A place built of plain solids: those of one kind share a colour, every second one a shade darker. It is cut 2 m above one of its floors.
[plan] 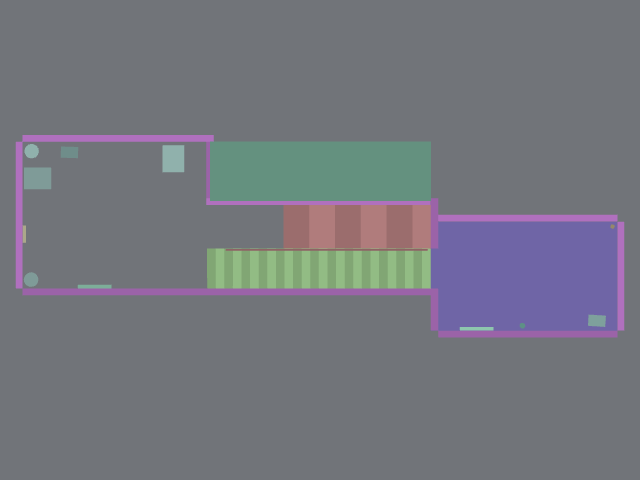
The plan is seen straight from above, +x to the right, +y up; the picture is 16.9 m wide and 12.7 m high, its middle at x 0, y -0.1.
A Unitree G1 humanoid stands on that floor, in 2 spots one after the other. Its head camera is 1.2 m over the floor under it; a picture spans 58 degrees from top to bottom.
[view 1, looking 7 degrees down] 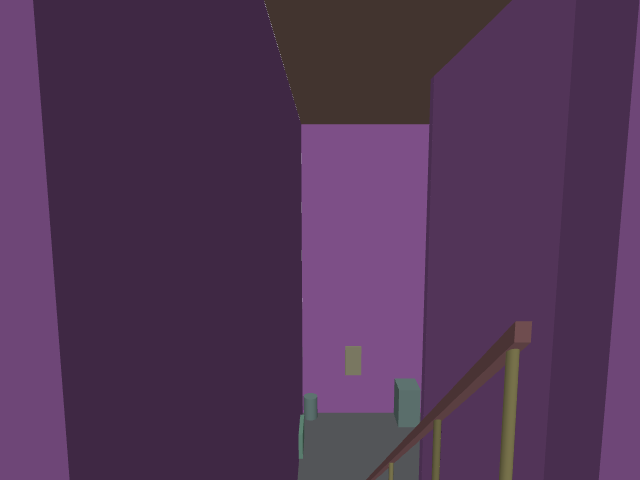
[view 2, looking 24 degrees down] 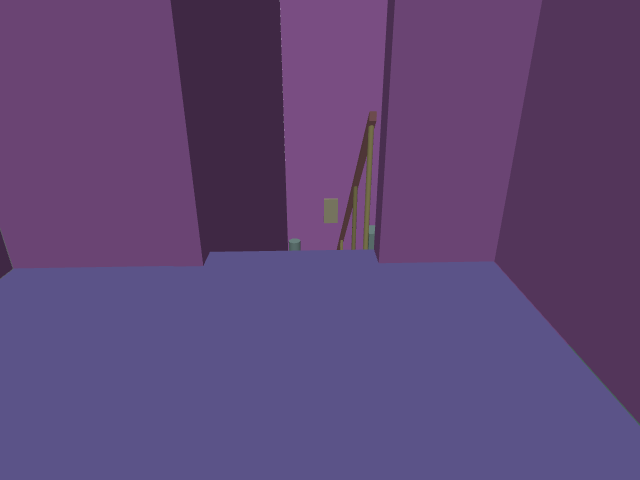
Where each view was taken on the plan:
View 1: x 3.93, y -0.88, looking -180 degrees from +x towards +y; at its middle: wall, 11.89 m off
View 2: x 5.46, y -0.76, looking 178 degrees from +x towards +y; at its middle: wall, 14.60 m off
